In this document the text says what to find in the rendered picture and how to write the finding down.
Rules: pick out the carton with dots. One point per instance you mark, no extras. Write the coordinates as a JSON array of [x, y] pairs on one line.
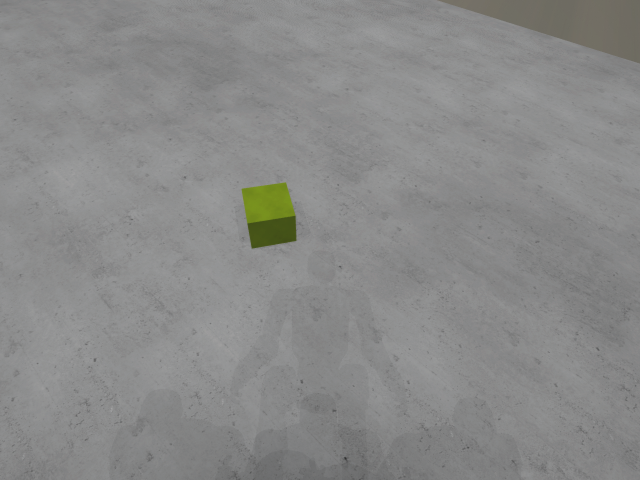
[[270, 215]]

